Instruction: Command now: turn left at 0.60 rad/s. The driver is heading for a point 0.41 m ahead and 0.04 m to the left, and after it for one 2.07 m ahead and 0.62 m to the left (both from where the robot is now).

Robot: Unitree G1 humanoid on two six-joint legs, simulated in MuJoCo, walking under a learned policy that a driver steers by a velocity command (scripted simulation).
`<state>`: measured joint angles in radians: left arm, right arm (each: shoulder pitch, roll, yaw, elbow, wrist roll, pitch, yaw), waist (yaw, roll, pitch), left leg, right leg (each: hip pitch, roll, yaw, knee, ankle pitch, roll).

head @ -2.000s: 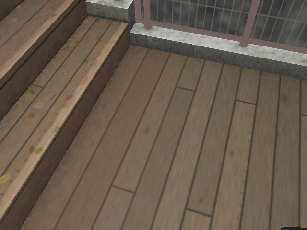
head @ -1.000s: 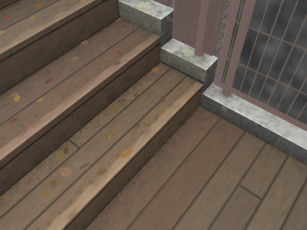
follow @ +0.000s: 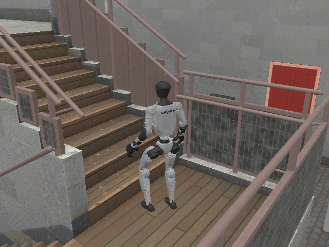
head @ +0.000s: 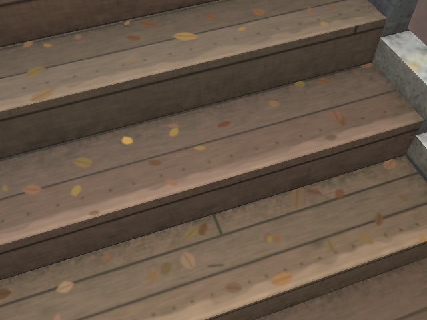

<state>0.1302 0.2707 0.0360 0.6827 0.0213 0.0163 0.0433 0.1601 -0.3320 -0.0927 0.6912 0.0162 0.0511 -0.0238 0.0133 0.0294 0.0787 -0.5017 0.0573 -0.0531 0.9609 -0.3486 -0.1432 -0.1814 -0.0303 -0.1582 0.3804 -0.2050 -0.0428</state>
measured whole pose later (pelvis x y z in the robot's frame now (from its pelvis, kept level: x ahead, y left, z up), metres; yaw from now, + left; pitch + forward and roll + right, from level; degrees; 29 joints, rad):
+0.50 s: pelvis +0.01 +0.06 +0.00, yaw +14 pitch +1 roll -1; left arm 0.20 0.31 0.05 0.76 0.04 0.06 -0.02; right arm 0.16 -0.27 -0.03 0.69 -0.04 0.02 0.01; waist 0.01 -0.05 0.01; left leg -0.23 -0.07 -0.07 0.40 -0.20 0.06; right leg -0.42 -0.04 -0.01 0.81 -0.35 0.05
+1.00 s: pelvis +0.13 +0.08 -0.01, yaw -1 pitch +2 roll +0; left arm 0.37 0.27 0.08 0.87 0.00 -0.02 0.00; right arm 0.12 -0.25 0.00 0.74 -0.05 -0.07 -0.04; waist 0.04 -0.01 0.02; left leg -0.32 -0.04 0.02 0.49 -0.20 0.04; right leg -0.19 0.09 0.16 0.67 -0.41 -0.05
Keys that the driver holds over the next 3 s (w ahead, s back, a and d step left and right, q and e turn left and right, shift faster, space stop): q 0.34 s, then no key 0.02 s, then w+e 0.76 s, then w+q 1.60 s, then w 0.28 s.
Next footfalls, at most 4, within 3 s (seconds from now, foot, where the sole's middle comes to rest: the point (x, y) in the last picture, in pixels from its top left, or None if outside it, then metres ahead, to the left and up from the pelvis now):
0.16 left None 0.04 0.15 -0.78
0.62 right None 0.07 -0.03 -0.78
0.98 left None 0.21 0.18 -0.78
1.52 right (286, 253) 0.58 -0.14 -0.61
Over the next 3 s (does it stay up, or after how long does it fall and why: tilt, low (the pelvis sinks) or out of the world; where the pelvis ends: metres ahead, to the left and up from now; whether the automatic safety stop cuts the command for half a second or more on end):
stays up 1.13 0.00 0.50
